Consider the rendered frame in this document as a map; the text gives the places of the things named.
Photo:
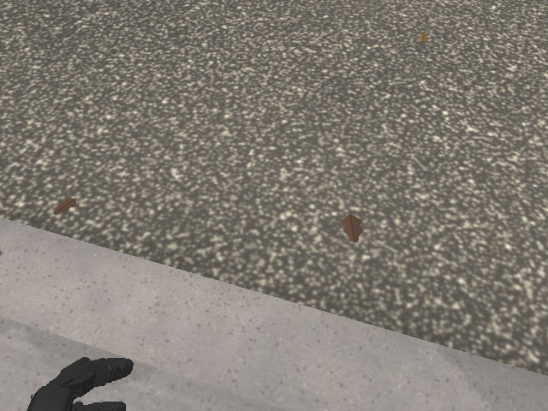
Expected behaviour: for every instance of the left robot hand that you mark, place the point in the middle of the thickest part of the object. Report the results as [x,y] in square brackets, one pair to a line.
[76,380]

